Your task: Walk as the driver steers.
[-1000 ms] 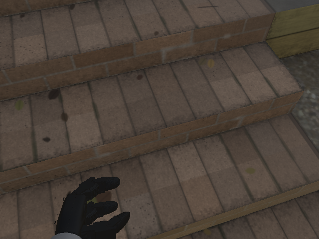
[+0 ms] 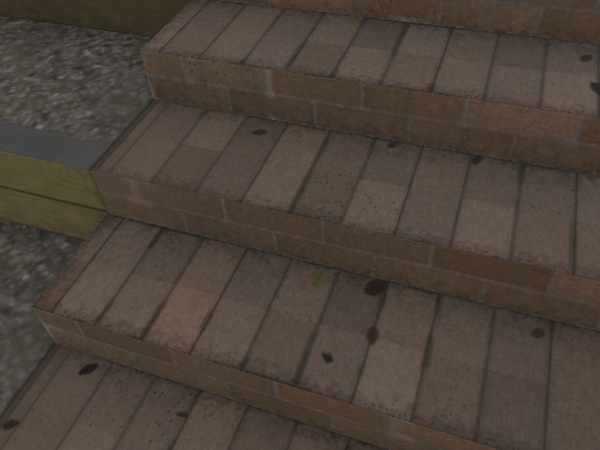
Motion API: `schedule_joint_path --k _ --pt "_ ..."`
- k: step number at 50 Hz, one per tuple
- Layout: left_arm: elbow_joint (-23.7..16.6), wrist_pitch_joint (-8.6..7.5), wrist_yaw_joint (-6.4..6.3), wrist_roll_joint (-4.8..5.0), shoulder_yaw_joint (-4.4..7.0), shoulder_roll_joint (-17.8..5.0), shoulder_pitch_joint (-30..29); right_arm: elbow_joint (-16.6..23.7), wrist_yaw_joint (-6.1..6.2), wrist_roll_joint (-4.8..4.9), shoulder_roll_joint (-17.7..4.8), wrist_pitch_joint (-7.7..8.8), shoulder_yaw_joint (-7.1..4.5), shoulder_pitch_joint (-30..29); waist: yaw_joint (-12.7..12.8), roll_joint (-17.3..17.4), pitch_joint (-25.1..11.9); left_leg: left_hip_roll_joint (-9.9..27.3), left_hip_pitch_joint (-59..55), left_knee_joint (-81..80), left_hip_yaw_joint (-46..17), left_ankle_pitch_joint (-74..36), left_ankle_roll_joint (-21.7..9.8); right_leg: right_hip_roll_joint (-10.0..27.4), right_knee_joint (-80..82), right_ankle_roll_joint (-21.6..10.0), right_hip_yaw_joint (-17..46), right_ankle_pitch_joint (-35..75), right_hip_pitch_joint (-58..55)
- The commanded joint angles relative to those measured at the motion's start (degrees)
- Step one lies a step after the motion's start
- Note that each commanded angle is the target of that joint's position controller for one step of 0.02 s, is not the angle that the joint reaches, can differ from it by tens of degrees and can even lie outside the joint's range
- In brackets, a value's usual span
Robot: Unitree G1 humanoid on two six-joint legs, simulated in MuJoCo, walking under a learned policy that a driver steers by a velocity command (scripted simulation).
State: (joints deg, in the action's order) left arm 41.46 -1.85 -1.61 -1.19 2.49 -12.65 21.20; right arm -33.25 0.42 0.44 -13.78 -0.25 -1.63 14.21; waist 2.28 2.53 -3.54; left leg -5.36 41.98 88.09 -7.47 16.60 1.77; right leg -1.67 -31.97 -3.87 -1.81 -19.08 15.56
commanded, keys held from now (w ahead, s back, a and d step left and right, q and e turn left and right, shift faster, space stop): w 0.42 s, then w+e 0.58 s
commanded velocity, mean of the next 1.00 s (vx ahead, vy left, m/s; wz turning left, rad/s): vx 0.46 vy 0.00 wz -0.15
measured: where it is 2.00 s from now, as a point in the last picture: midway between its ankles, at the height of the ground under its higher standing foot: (406, 110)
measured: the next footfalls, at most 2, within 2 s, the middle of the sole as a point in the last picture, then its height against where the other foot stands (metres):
left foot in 0.40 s outside the picture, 0.14 m higher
right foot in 0.96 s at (327, 332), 0.14 m higher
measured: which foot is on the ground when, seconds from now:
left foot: up 0.00-0.38, down 0.40-0.96, up 0.98-1.00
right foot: down 0.00-0.42, up 0.44-0.94, down 0.96-1.00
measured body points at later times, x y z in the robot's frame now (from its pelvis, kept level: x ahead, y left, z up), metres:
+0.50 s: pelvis +0.27 +0.12 +0.06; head +0.29 +0.11 +0.51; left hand +0.21 +0.35 -0.08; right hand +0.50 -0.09 -0.02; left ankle +0.37 +0.21 -0.59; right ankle +0.06 -0.07 -0.53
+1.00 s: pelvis +0.54 +0.10 +0.17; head +0.55 +0.12 +0.62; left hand +0.81 +0.23 +0.10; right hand +0.46 -0.11 +0.03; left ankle +0.39 +0.23 -0.53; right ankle +0.63 +0.04 -0.46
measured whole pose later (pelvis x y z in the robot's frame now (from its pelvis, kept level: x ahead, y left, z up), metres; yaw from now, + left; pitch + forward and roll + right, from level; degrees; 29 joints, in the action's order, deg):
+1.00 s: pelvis +0.54 +0.10 +0.17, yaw -12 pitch +3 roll -2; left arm 37.2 -1.0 4.2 0.2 -3.5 -7.8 0.8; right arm -57.3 2.5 -0.9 -9.2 2.5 2.1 26.3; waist -0.4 0.6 -3.5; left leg 7.0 3.3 35.2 13.4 10.8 -0.8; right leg -3.2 -67.3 -10.5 -11.4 -30.0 45.5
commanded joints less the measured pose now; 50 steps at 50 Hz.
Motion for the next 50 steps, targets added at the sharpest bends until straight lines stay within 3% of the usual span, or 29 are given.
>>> schedule_joint_path --k 1,6,11,14,15,16,18,19,20,21,22,23,24,25,27,28,31,33,36,38,39,41,43,45,46,47,48,49,50 --pt "-0.1 -0.57 -0.55 -0.48 0.52 -2.8 6.8 4.8 -0.96 0.24 2.0 2.68 1.70 -7.0 1.6 -5.2 7.4 1.5 25.6 7.7 -1.9 -6.6 1.1 13.7 16.0 -9.8 21.8 -14.4 -12.3" --pt "6.2 -1.84 0.42 0.19 -0.58 -0.8 13.6 2.0 -1.33 1.24 5.0 3.20 2.92 -7.1 1.9 -8.9 9.5 4.4 37.8 24.1 -0.6 -5.0 0.4 17.6 18.2 -11.7 19.9 -4.5 -15.6" --pt "11.4 -0.57 -1.01 0.65 -1.55 0.7 17.9 6.2 -1.62 1.23 8.0 3.60 5.38 -15.0 2.0 -9.6 14.3 9.8 53.4 31.6 1.6 0.6 -0.3 19.4 20.0 -8.7 15.7 3.9 -19.6" --pt "13.4 0.29 -2.64 2.04 -1.87 0.1 19.6 13.3 -2.75 0.59 9.1 4.26 7.54 -25.6 2.9 -8.6 14.0 15.5 43.8 14.7 10.1 -3.9 -0.6 18.0 29.4 -6.8 11.8 2.8 -11.0" --pt "13.0 0.56 -2.70 2.58 -1.40 -2.0 18.2 13.9 -3.76 0.01 7.9 4.50 7.94 -27.2 2.9 -6.1 12.9 15.6 27.4 0.1 14.6 -7.6 -1.7 17.3 36.5 -7.5 8.3 3.6 -3.0" --pt "14.3 0.48 -2.59 4.34 -1.14 -3.2 18.8 15.7 -4.22 0.47 9.4 5.04 8.46 -30.1 2.5 -7.9 11.7 15.1 8.4 -12.7 16.8 -5.4 -3.6 17.3 41.3 -6.8 5.6 10.7 3.6" --pt "15.0 -1.15 -0.81 2.32 -1.01 -8.4 17.9 12.0 -3.72 1.02 4.0 5.86 5.00 -18.5 -4.2 -17.3 -0.7 4.1 -16.8 -13.8 24.0 -0.3 -7.4 17.3 25.6 -6.2 0.2 78.4 -4.7" --pt "15.3 -1.19 -0.34 1.08 -0.09 -13.0 16.7 8.5 -2.98 2.29 -1.5 4.99 1.95 -5.3 -11.7 -22.8 -7.6 1.7 -24.4 -20.2 20.0 1.5 -9.2 17.3 15.3 -4.3 0.8 96.2 -13.1" --pt "14.8 -1.21 -0.06 1.31 0.92 -15.5 13.2 5.8 -2.52 2.20 -6.3 4.06 -0.07 2.1 -16.8 -23.6 -9.2 2.1 -29.5 -33.5 13.5 0.7 -10.1 16.0 5.1 -2.0 2.0 94.8 -16.1" --pt "12.6 -1.75 -0.74 0.88 0.70 -12.4 10.9 1.8 -2.20 0.54 -11.0 3.14 -2.06 10.0 -18.4 -16.2 -13.0 8.7 -43.2 -39.0 -3.4 -0.9 -11.6 14.2 -10.9 -1.0 6.8 73.4 -5.4" --pt "11.6 -3.56 0.70 0.15 -2.01 0.6 18.3 -3.2 -2.27 -1.30 -17.0 3.02 -3.30 15.3 -9.7 20.8 -25.9 27.5 -57.7 -60.8 -39.5 -2.0 -19.7 -1.0 -35.1 0.6 11.7 8.6 10.2" --pt "14.4 -5.90 3.15 1.38 -0.46 -0.4 17.9 -4.0 -1.00 -3.11 -11.2 3.11 -2.06 16.5 -11.1 11.5 -30.2 29.7 -54.4 -72.4 -53.0 6.9 -17.6 -3.9 -59.4 0.8 24.2 6.4 13.9" --pt "9.6 -5.44 3.89 3.69 -0.08 1.5 7.8 -6.4 -1.23 -1.61 -8.0 3.64 -1.59 12.0 -9.6 6.2 -18.0 29.8 -44.1 -74.0 -45.3 19.1 -14.7 -2.8 -70.9 0.4 19.5 7.8 22.8" --pt "4.2 -4.90 3.80 2.92 -1.31 3.2 -1.9 -10.0 -2.05 -0.37 -3.0 4.18 -0.38 7.9 -6.7 1.3 -6.8 27.4 -34.0 -71.7 -34.0 20.2 -11.9 1.3 -74.1 -1.6 13.8 10.2 28.5" --pt "0.7 -3.14 3.85 3.23 -2.00 3.3 -5.5 -15.0 -2.81 -2.89 6.5 5.32 2.05 2.4 -1.1 0.3 2.5 23.3 -20.2 -67.5 -13.3 10.1 -9.7 4.6 -80.6 -5.4 13.0 13.8 31.3" --pt "0.1 -2.69 4.40 3.15 -3.30 5.6 -3.8 -16.5 -3.02 -2.69 8.1 5.57 2.31 2.3 1.1 0.5 3.4 21.0 -19.8 -66.7 -6.0 4.8 -7.2 4.7 -81.9 -7.1 13.5 16.2 34.1" --pt "0.6 -0.62 4.23 4.11 -4.86 7.6 -2.3 -19.0 -2.92 -2.97 7.8 5.22 2.63 2.4 3.6 -0.2 6.9 19.3 -16.4 -68.8 7.6 -0.6 -5.7 3.1 -82.2 -6.3 13.2 16.6 43.9" --pt "0.3 0.93 3.78 3.20 -5.34 7.6 -4.3 -19.9 -2.64 -4.26 6.7 5.33 3.70 2.7 3.9 1.8 7.7 19.5 -13.8 -70.6 11.9 -5.6 -5.3 1.1 -91.0 -4.5 9.0 19.4 48.9" --pt "-3.7 1.26 2.99 1.94 -6.58 8.3 -11.3 -21.8 -2.19 -4.08 5.0 4.73 4.59 4.7 3.7 0.1 9.0 19.1 -15.9 -71.7 14.1 -7.9 -3.0 1.6 -93.6 -3.6 8.4 21.1 58.5" --pt "-7.5 0.86 3.00 1.64 -6.77 5.5 -21.3 -22.7 -1.41 -3.51 3.7 4.49 4.72 9.6 -0.7 -0.6 8.6 17.5 -17.6 -74.0 16.9 -7.0 -3.4 1.7 -81.1 -2.0 2.8 23.7 58.0" --pt "-9.2 0.64 2.90 2.34 -7.22 6.0 -24.7 -23.4 -0.05 -3.17 2.3 4.54 4.48 12.9 -2.1 0.6 7.8 19.5 -21.3 -76.8 15.1 -7.1 -4.6 3.3 -78.6 -1.1 3.1 21.0 59.9" --pt "-11.1 0.60 3.57 2.76 -7.82 5.7 -28.6 -24.6 2.16 -2.71 -2.6 4.67 3.07 17.9 -4.5 2.7 6.4 20.8 -31.0 -82.2 15.6 -13.2 -5.9 6.6 -68.4 0.1 -2.1 14.8 59.5" --pt "-10.8 0.44 4.97 2.42 -7.89 6.6 -30.4 -25.4 3.17 -1.80 -3.4 3.89 2.56 18.2 -4.5 1.2 2.7 22.5 -43.0 -81.5 19.3 -33.1 -5.7 7.2 -61.7 -1.9 -6.6 8.6 55.5" --pt "-11.4 -0.67 5.82 2.61 -7.43 5.9 -32.1 -24.4 3.08 -0.53 -5.9 3.66 2.29 16.5 -2.1 1.5 -0.1 20.6 -37.1 -75.7 24.4 -78.0 -5.7 1.6 -46.0 -5.9 -14.9 2.4 32.5" --pt "-11.8 -0.77 5.80 2.11 -6.61 4.7 -30.3 -24.5 3.54 -0.87 -9.5 3.74 1.48 17.7 -0.2 6.6 -2.8 23.3 -40.5 -71.1 22.5 -98.4 -7.0 -1.5 -41.5 -6.5 -16.4 -4.5 26.0" --pt "-9.6 -0.28 5.79 1.50 -4.68 0.8 -21.4 -23.1 3.59 -1.21 -11.3 3.17 0.88 14.5 3.7 12.9 -6.3 25.1 -48.1 -62.8 20.9 -107.9 -8.4 -3.5 -34.9 -7.9 -14.0 -10.1 22.2" --pt "-7.0 0.14 6.03 1.46 -2.55 -3.5 -12.6 -20.6 3.22 -0.83 -12.3 2.75 0.33 9.8 7.7 14.8 -9.5 23.7 -50.4 -51.6 20.7 -105.7 -9.0 -5.2 -22.6 -9.7 -9.3 -9.5 14.5" --pt "-4.6 0.62 6.00 0.80 0.13 -9.4 -4.3 -16.9 2.87 -1.28 -11.4 3.90 0.34 7.2 10.5 8.7 -12.7 20.5 -34.4 -36.1 17.7 -84.6 -7.9 -0.4 -15.3 -12.8 8.5 -3.0 -4.0" --pt "-2.3 1.90 4.52 0.90 1.94 -15.2 -0.4 -12.7 0.32 -1.91 -0.6 6.08 2.59 6.6 5.7 -16.8 -17.8 4.2 -7.4 -12.6 13.9 -11.9 -2.9 12.8 6.4 -22.2 44.7 -18.6 -20.6"
Over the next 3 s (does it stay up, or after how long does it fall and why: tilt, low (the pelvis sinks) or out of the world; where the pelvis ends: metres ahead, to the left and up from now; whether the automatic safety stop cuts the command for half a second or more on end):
stays up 1.33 -0.22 0.62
